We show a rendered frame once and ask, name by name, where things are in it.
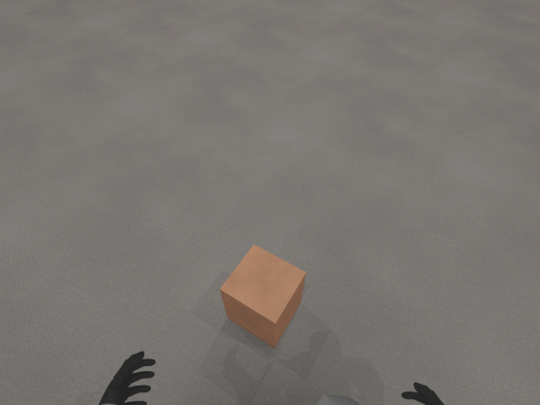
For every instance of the left robot hand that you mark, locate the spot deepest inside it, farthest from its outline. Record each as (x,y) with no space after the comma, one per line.
(118,390)

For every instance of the right robot hand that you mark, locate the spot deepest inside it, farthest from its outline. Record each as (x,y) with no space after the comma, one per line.
(423,395)

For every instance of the carton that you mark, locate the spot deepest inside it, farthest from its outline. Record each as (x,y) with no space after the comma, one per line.
(262,294)

